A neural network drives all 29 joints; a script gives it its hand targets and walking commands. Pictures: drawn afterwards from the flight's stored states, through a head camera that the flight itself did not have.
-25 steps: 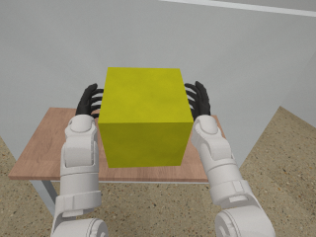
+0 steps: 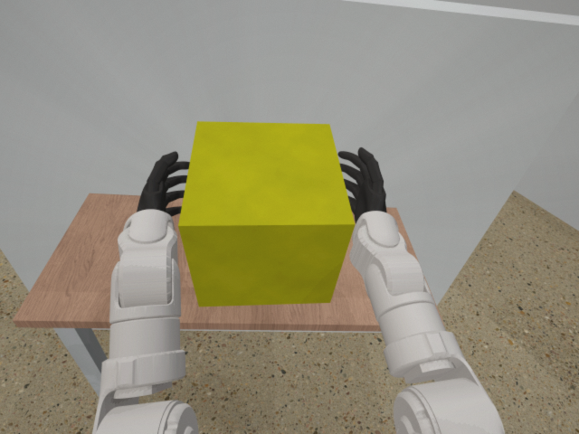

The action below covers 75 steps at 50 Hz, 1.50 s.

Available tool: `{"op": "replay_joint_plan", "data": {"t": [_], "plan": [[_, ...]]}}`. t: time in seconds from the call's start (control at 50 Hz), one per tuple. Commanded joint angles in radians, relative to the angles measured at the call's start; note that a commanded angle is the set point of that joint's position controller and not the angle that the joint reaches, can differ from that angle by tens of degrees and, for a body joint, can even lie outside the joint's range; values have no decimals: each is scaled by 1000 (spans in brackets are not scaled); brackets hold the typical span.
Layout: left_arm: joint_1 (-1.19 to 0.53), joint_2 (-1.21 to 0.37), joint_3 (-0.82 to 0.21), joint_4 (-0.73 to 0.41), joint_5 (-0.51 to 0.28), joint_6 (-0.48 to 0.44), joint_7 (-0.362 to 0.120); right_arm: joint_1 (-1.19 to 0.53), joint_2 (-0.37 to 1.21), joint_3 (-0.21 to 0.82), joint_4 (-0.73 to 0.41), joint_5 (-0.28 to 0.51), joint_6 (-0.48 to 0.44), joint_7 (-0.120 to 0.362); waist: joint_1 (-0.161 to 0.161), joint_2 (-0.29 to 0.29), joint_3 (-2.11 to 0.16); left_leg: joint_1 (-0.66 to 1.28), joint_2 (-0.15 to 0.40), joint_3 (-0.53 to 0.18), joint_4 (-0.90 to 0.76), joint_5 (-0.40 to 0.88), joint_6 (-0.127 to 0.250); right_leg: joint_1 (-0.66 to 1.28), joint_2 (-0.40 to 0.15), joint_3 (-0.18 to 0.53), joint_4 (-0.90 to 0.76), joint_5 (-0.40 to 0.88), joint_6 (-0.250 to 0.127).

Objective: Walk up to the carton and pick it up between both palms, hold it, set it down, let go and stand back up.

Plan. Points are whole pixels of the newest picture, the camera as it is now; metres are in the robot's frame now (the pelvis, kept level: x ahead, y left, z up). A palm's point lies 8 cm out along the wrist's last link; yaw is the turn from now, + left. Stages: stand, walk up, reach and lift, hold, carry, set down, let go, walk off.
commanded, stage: hold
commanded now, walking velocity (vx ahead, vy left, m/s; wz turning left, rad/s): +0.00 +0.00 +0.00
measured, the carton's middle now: (265, 214) +0.38 +0.01 +0.14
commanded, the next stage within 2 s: none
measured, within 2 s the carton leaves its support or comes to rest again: neither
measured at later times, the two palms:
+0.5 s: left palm (155, 212) +0.36 +0.15 +0.17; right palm (367, 208) +0.36 -0.12 +0.17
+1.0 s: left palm (156, 213) +0.36 +0.15 +0.17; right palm (368, 209) +0.36 -0.13 +0.17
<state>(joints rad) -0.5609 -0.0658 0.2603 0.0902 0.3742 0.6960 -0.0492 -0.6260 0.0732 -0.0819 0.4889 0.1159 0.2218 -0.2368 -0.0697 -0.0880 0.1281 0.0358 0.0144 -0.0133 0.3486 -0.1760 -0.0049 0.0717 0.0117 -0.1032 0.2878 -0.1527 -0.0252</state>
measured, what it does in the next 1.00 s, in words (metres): stands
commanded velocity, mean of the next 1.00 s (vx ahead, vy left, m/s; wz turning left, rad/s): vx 0.00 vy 0.00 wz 0.00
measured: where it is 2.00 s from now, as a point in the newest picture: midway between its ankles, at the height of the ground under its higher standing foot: outside the picture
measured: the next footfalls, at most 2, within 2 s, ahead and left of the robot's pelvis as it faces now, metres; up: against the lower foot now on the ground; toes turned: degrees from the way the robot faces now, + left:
none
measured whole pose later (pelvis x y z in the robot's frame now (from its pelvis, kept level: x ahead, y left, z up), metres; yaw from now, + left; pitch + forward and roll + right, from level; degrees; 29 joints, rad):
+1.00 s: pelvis +0.00 +0.00 +0.00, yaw +0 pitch -12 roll -1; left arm -0.56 -0.07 0.27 0.07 0.38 0.71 -0.06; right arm -0.62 0.07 -0.07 0.48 0.11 0.22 -0.24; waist -0.07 -0.09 0.13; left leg 0.05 0.01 -0.01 0.35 -0.18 0.00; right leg 0.08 0.01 -0.10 0.29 -0.16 -0.02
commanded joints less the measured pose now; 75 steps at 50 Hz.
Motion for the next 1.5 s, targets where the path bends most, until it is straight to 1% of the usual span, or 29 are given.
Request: {"op": "replay_joint_plan", "data": {"t": [0.0, 0.02, 0.08, 0.18, 0.22, 0.3, 0.36, 0.42, 0.48, 0.56, 0.66, 0.7, 0.76, 0.8, 0.84, 0.96, 0.98, 1.04, 1.08, 1.14, 1.18, 1.2, 1.22, 1.24, 1.3, 1.38, 1.42, 1.44, 1.48], "plan": [[-649, -484, -419, -115, -133, -54, -121, -739, 442, 386, -256, 52, -72, 130, -20, 124, -401, 47, -42, 51, -41, 214, 3, 100, 18, -8, -20, 185, 59], [-653, -480, -415, -120, -128, -52, -120, -747, 443, 388, -260, 49, -72, 132, -12, 123, -405, 47, -40, 50, -42, 211, 4, 97, 17, -7, -20, 177, 59], [-642, -481, -421, -119, -131, -51, -120, -745, 436, 391, -265, 54, -73, 133, -12, 120, -397, 51, -38, 48, -44, 220, 0, 89, 22, -11, -20, 175, 57], [-636, -485, -431, -138, -135, -47, -121, -727, 430, 398, -276, 58, -70, 130, -24, 128, -405, 65, -38, 46, -37, 252, -5, 99, 24, -12, -18, 199, 56], [-623, -488, -433, -143, -134, -45, -119, -725, 430, 406, -289, 64, -69, 130, -18, 128, -408, 63, -39, 46, -34, 267, -7, 101, 27, -12, -14, 214, 57], [-622, -485, -438, -160, -142, -47, -121, -716, 431, 416, -302, 67, -66, 125, -22, 111, -416, 70, -40, 43, -28, 278, -7, 109, 25, -10, -13, 236, 59], [-622, -480, -435, -153, -136, -43, -123, -715, 427, 413, -292, 64, -64, 127, -22, 120, -398, 66, -39, 44, -34, 263, -7, 100, 24, -10, -16, 214, 59], [-608, -482, -434, -158, -136, -39, -125, -704, 423, 418, -304, 69, -62, 124, -25, 122, -399, 72, -41, 44, -30, 283, -10, 106, 25, -10, -14, 235, 59], [-630, -477, -428, -150, -129, -40, -127, -707, 427, 405, -278, 59, -59, 128, -27, 126, -378, 64, -37, 44, -40, 246, -7, 96, 25, -13, -17, 194, 57], [-613, -486, -442, -174, -139, -41, -123, -708, 427, 427, -316, 72, -65, 124, -22, 118, -414, 79, -39, 42, -26, 297, -10, 106, 27, -13, -10, 245, 59], [-614, -474, -419, -143, -127, -36, -130, -713, 424, 411, -287, 60, -61, 127, -20, 110, -381, 53, -40, 46, -44, 235, -1, 99, 22, -13, -16, 199, 59], [-621, -471, -415, -140, -126, -39, -131, -720, 425, 410, -288, 59, -62, 127, -18, 103, -381, 53, -40, 47, -43, 240, 2, 100, 22, -12, -16, 207, 61], [-629, -476, -424, -148, -127, -38, -130, -721, 430, 408, -286, 59, -66, 128, -19, 121, -391, 63, -41, 48, -41, 251, -2, 101, 24, -13, -15, 205, 58], [-623, -479, -433, -164, -134, -39, -129, -706, 427, 406, -288, 59, -65, 126, -27, 121, -402, 68, -41, 47, -37, 262, -6, 107, 22, -13, -13, 221, 60], [-633, -479, -426, -151, -130, -41, -128, -711, 427, 399, -284, 54, -65, 127, -27, 121, -400, 63, -40, 46, -41, 246, -5, 102, 24, -14, -16, 197, 59], [-649, -472, -405, -117, -122, -42, -132, -737, 430, 379, -254, 41, -70, 134, -19, 119, -375, 40, -37, 53, -59, 193, 4, 96, 18, -15, -21, 157, 58], [-647, -470, -401, -107, -121, -42, -131, -755, 436, 383, -267, 43, -75, 134, -11, 109, -386, 31, -39, 56, -59, 187, 7, 99, 18, -13, -19, 155, 58], [-656, -483, -417, -130, -131, -50, -124, -746, 436, 390, -265, 49, -77, 136, -14, 120, -411, 52, -36, 52, -48, 223, 2, 95, 22, -14, -16, 175, 57], [-651, -471, -404, -118, -120, -48, -128, -726, 430, 382, -238, 40, -71, 132, -20, 116, -381, 45, -39, 54, -54, 202, 6, 97, 17, -12, -20, 171, 60], [-650, -470, -407, -117, -124, -45, -130, -736, 430, 380, -250, 43, -75, 132, -23, 118, -393, 41, -42, 53, -53, 204, 7, 105, 17, -11, -18, 181, 62], [-651, -476, -417, -144, -132, -50, -127, -737, 440, 399, -275, 53, -78, 131, -16, 119, -423, 49, -44, 52, -47, 220, 8, 115, 15, -9, -12, 202, 64], [-652, -477, -420, -145, -134, -50, -126, -733, 442, 400, -275, 50, -76, 130, -22, 115, -424, 53, -42, 52, -43, 224, 5, 117, 16, -9, -13, 206, 63], [-646, -475, -421, -143, -135, -50, -124, -734, 439, 403, -276, 55, -76, 131, -15, 117, -422, 56, -41, 49, -44, 231, 3, 105, 19, -11, -13, 208, 64], [-647, -473, -411, -126, -124, -46, -125, -721, 433, 391, -254, 45, -69, 129, -23, 118, -386, 45, -42, 52, -49, 207, 3, 98, 16, -12, -19, 186, 63], [-654, -462, -402, -120, -120, -47, -131, -728, 429, 378, -245, 38, -71, 133, -22, 111, -372, 28, -43, 55, -60, 174, 14, 95, 15, -11, -22, 158, 64], [-636, -474, -412, -142, -130, -48, -130, -720, 435, 396, -275, 51, -77, 130, -18, 113, -407, 49, -43, 54, -49, 226, 8, 110, 18, -10, -12, 209, 64], [-640, -471, -411, -146, -126, -48, -129, -728, 438, 405, -281, 56, -77, 130, -14, 115, -411, 52, -44, 52, -48, 222, 9, 112, 17, -11, -13, 207, 65], [-654, -473, -422, -148, -131, -49, -127, -727, 433, 400, -277, 52, -75, 130, -22, 116, -403, 47, -43, 51, -48, 215, 8, 103, 18, -12, -15, 193, 63], [-644, -472, -413, -137, -125, -46, -127, -711, 428, 390, -266, 45, -72, 131, -23, 123, -383, 42, -42, 53, -53, 201, 7, 100, 17, -11, -17, 179, 62]]}}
